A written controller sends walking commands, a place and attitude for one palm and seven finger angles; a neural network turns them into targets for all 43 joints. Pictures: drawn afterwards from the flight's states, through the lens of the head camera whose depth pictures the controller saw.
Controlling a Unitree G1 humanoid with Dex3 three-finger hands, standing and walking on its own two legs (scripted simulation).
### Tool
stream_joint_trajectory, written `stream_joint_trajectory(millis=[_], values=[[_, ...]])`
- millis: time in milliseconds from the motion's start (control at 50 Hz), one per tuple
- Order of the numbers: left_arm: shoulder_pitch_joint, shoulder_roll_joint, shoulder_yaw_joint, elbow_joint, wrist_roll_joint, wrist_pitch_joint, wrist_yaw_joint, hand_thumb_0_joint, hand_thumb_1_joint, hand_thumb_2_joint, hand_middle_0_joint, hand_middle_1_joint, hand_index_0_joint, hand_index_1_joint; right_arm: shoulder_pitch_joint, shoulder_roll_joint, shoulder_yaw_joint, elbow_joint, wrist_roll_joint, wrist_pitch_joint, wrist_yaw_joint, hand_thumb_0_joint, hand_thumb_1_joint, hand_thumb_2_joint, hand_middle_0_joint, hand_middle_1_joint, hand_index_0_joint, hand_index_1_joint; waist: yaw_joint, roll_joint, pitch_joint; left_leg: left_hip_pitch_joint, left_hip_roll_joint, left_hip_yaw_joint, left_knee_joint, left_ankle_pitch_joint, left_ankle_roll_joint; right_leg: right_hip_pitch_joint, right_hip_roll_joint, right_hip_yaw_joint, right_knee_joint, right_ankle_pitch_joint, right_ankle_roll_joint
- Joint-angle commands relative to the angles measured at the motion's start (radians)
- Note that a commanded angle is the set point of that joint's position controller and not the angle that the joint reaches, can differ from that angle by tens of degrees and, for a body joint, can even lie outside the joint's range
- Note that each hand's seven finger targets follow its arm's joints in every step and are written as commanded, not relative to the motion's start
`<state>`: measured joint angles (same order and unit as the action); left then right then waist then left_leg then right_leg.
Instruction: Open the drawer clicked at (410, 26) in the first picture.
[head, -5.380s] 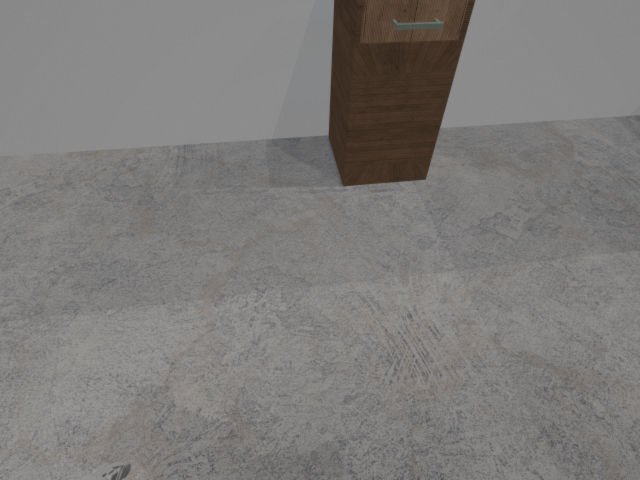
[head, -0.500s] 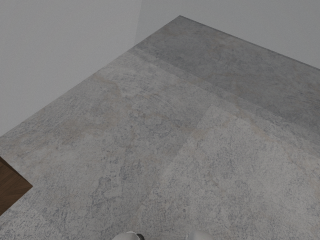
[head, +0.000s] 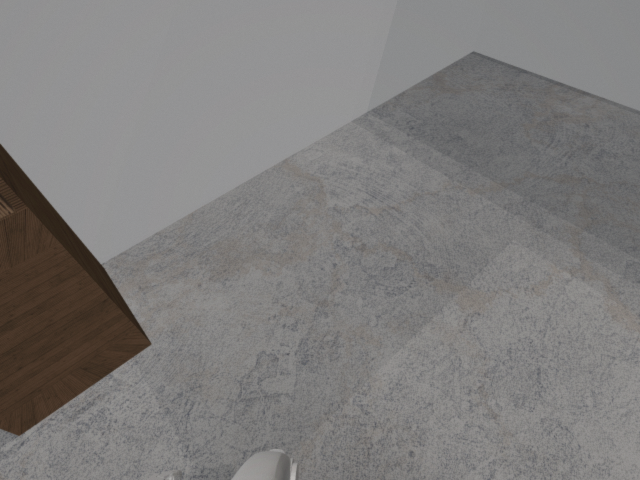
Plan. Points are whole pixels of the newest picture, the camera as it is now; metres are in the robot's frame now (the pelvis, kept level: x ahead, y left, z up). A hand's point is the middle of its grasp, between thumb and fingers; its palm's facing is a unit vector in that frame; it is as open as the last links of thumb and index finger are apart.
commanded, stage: turn to face it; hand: left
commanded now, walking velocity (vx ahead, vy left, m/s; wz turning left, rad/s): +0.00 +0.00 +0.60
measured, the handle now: out of the picture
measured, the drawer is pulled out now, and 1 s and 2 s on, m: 0.00 0.00 0.00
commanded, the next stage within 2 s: take the last steps up to it in 1.00 s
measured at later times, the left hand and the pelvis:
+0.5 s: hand out of the picture -0.04 +0.28 -0.17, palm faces +0.36 -0.90 -0.25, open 7.4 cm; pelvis -0.03 +0.05 +0.00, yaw +18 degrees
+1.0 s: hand out of the picture -0.04 +0.21 -0.14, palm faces +0.52 -0.80 -0.29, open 7.4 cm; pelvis -0.03 -0.01 +0.00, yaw +34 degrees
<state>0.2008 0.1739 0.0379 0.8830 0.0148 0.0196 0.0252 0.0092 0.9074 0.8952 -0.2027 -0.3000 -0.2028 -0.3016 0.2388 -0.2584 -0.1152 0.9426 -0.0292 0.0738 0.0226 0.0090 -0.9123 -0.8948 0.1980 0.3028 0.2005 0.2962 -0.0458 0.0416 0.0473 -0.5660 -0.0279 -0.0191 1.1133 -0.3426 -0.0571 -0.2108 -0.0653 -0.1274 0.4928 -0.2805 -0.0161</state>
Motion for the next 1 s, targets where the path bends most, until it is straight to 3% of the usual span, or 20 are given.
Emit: stream_joint_trajectory(millis=[0,180,240,260,280,300,320,340,380,420,500,640,740,760,780,800,820,860,900,980], values=[[0.022,0.175,0.043,-0.07,0.005,-0.037,0.015,0.0,0.9,0.9,-0.2,-0.3,-0.2,-0.3,-0.041,-0.046,0.003,-0.081,0.01,-0.015,0.007,0.0,-0.9,-0.9,0.2,0.3,0.2,0.3,0.039,-0.189,-0.032,-0.063,0.059,0.028,0.032,-0.011,-0.033,0.136,-0.255,0.093,-0.145,0.447,-0.068],[0.114,0.254,0.066,-0.023,0.017,-0.017,0.007,0.0,0.9,0.9,-0.2,-0.3,-0.2,-0.3,-0.162,-0.042,0.032,-0.112,0.019,-0.027,0.007,0.0,-0.9,-0.9,0.2,0.3,0.2,0.3,0.102,-0.285,-0.085,0.127,0.054,0.13,-0.355,-0.101,-0.008,0.194,-0.31,0.036,-0.048,0.588,-0.085],[0.083,0.262,0.073,-0.021,0.009,-0.011,0.002,0.0,0.9,0.9,-0.2,-0.3,-0.2,-0.3,-0.092,-0.07,0.027,-0.101,0.017,-0.039,0.004,0.0,-0.9,-0.9,0.2,0.3,0.2,0.3,0.058,-0.261,-0.12,0.295,0.046,0.149,-0.596,0.054,0.013,0.141,-0.296,-0.037,0.07,0.525,-0.027],[0.074,0.247,0.073,-0.026,0.0,-0.007,-0.001,0.0,0.9,0.9,-0.2,-0.3,-0.2,-0.3,-0.026,-0.118,0.014,-0.082,0.014,-0.049,0.003,0.0,-0.9,-0.9,0.2,0.3,0.2,0.3,0.015,-0.145,-0.163,0.467,0.08,0.102,-0.72,0.227,0.033,0.034,-0.271,-0.068,0.214,0.43,0.019],[0.057,0.189,0.064,-0.066,-0.009,-0.004,-0.01,0.0,0.9,0.9,-0.2,-0.3,-0.2,-0.3,0.035,-0.237,-0.017,-0.076,0.008,-0.061,-0.005,0.0,-0.9,-0.9,0.2,0.3,0.2,0.3,-0.026,0.171,-0.2,0.675,0.33,-0.231,-0.746,0.574,0.146,-0.27,-0.134,-0.098,0.441,-0.063,0.103],[-0.021,0.156,0.04,-0.108,0.0,0.003,-0.007,0.0,0.9,0.9,-0.2,-0.3,-0.2,-0.3,0.099,-0.294,-0.027,-0.054,0.021,-0.054,-0.011,0.0,-0.9,-0.9,0.2,0.3,0.2,0.3,-0.053,0.258,-0.195,0.678,0.454,-0.335,-0.725,0.9,0.244,-0.4,-0.078,-0.004,0.587,-0.396,0.126],[-0.04,0.178,0.046,-0.106,0.005,0.014,-0.002,0.0,0.9,0.9,-0.2,-0.3,-0.2,-0.3,0.091,-0.265,-0.019,-0.04,0.018,-0.051,-0.016,0.0,-0.9,-0.9,0.2,0.3,0.2,0.3,-0.047,0.165,-0.179,0.628,0.447,-0.273,-0.716,0.826,0.272,-0.396,-0.095,0.065,0.652,-0.36,0.114],[-0.062,0.172,0.051,-0.088,0.006,0.02,0.001,0.0,0.9,0.9,-0.2,-0.3,-0.2,-0.3,0.037,-0.231,-0.01,-0.051,0.015,-0.054,-0.026,0.0,-0.9,-0.9,0.2,0.3,0.2,0.3,-0.036,0.21,-0.12,0.535,0.381,-0.245,-0.741,0.74,0.252,-0.398,-0.1,0.092,0.673,-0.293,0.116],[-0.037,0.185,0.06,-0.062,0.001,0.018,-0.01,0.0,0.9,0.9,-0.2,-0.3,-0.2,-0.3,-0.082,-0.183,0.007,-0.09,0.011,-0.056,-0.032,0.0,-0.9,-0.9,0.2,0.3,0.2,0.3,0.015,0.17,-0.05,0.445,0.289,-0.178,-0.748,0.636,0.214,-0.367,-0.082,0.111,0.68,-0.172,0.119],[0.002,0.181,0.06,-0.042,0.002,0.015,-0.017,0.0,0.9,0.9,-0.2,-0.3,-0.2,-0.3,-0.102,-0.175,0.013,-0.1,0.013,-0.064,-0.031,0.0,-0.9,-0.9,0.2,0.3,0.2,0.3,0.035,0.131,-0.07,0.451,0.252,-0.151,-0.752,0.611,0.196,-0.343,-0.063,0.102,0.663,-0.12,0.129],[-0.025,0.182,0.057,-0.054,0.003,0.016,-0.01,0.0,0.9,0.9,-0.2,-0.3,-0.2,-0.3,-0.063,-0.179,0.008,-0.097,0.013,-0.062,-0.027,0.0,-0.9,-0.9,0.2,0.3,0.2,0.3,0.023,0.081,-0.072,0.455,0.244,-0.214,-0.776,0.521,0.211,-0.33,-0.042,0.117,0.585,-0.097,0.139],[-0.096,0.163,0.049,-0.1,-0.004,0.012,-0.002,0.0,0.9,0.9,-0.2,-0.3,-0.2,-0.3,-0.024,-0.18,-0.001,-0.095,0.004,-0.051,-0.025,0.0,-0.9,-0.9,0.2,0.3,0.2,0.3,0.002,0.12,-0.08,0.432,0.243,-0.346,-0.764,0.441,0.242,-0.267,0.001,0.135,0.4,-0.154,0.125],[-0.007,0.154,0.044,-0.087,-0.015,-0.004,0.004,0.0,0.9,0.9,-0.2,-0.3,-0.2,-0.3,-0.054,-0.172,-0.004,-0.103,0.006,-0.045,-0.023,0.0,-0.9,-0.9,0.2,0.3,0.2,0.3,0.046,0.116,-0.115,0.317,0.192,-0.373,-0.686,0.486,0.204,-0.017,0.055,0.109,0.091,-0.045,0.098],[0.034,0.166,0.047,-0.078,-0.015,-0.012,0.007,0.0,0.9,0.9,-0.2,-0.3,-0.2,-0.3,-0.059,-0.156,-0.001,-0.106,0.013,-0.044,-0.022,0.0,-0.9,-0.9,0.2,0.3,0.2,0.3,0.069,0.074,-0.134,0.256,0.161,-0.355,-0.636,0.42,0.169,0.096,0.038,0.116,-0.064,0.055,0.093],[0.064,0.226,0.058,-0.072,-0.003,-0.024,0.013,0.0,0.9,0.9,-0.2,-0.3,-0.2,-0.3,-0.036,-0.104,0.006,-0.108,0.023,-0.044,-0.016,0.0,-0.9,-0.9,0.2,0.3,0.2,0.3,0.078,-0.083,-0.158,0.113,0.08,-0.273,-0.512,0.205,0.101,0.248,-0.106,0.244,-0.191,0.069,0.058],[0.065,0.319,0.075,-0.078,0.013,-0.03,0.019,0.0,0.9,0.9,-0.2,-0.3,-0.2,-0.3,-0.035,-0.047,0.015,-0.132,0.025,-0.045,-0.015,0.0,-0.9,-0.9,0.2,0.3,0.2,0.3,0.084,-0.356,-0.138,-0.057,-0.071,-0.064,-0.265,-0.187,0.017,0.275,-0.383,0.522,-0.233,0.188,-0.063],[0.057,0.312,0.066,-0.089,0.004,-0.021,0.02,0.0,0.9,0.9,-0.2,-0.3,-0.2,-0.3,-0.05,-0.101,0.003,-0.13,0.013,-0.037,-0.019,0.0,-0.9,-0.9,0.2,0.3,0.2,0.3,0.086,-0.251,-0.123,-0.002,-0.024,-0.086,-0.076,-0.252,0.024,0.113,-0.442,0.492,-0.222,0.228,-0.133],[-0.077,0.236,0.052,-0.109,0.0,-0.02,0.018,0.0,0.9,0.9,-0.2,-0.3,-0.2,-0.3,-0.003,-0.085,-0.004,-0.072,0.005,-0.009,-0.007,0.0,-0.9,-0.9,0.2,0.3,0.2,0.3,0.018,-0.202,-0.033,0.031,0.008,-0.087,0.089,-0.106,0.02,-0.056,-0.301,0.347,-0.264,-0.011,-0.09],[-0.115,0.189,0.037,-0.109,-0.002,-0.022,0.015,0.0,0.9,0.9,-0.2,-0.3,-0.2,-0.3,0.034,-0.081,0.0,-0.043,0.004,-0.004,0.002,0.0,-0.9,-0.9,0.2,0.3,0.2,0.3,-0.006,-0.212,0.019,0.031,0.035,-0.048,0.134,-0.007,0.007,-0.087,-0.23,0.221,-0.247,0.037,-0.06],[0.008,0.181,0.035,-0.06,0.001,-0.032,0.015,0.0,0.9,0.9,-0.2,-0.3,-0.2,-0.3,-0.002,-0.061,0.013,-0.031,0.007,-0.01,-0.003,0.0,-0.9,-0.9,0.2,0.3,0.2,0.3,0.045,-0.223,-0.004,0.013,0.05,-0.017,0.042,0.001,-0.018,0.05,-0.228,0.17,-0.209,0.197,-0.081]])
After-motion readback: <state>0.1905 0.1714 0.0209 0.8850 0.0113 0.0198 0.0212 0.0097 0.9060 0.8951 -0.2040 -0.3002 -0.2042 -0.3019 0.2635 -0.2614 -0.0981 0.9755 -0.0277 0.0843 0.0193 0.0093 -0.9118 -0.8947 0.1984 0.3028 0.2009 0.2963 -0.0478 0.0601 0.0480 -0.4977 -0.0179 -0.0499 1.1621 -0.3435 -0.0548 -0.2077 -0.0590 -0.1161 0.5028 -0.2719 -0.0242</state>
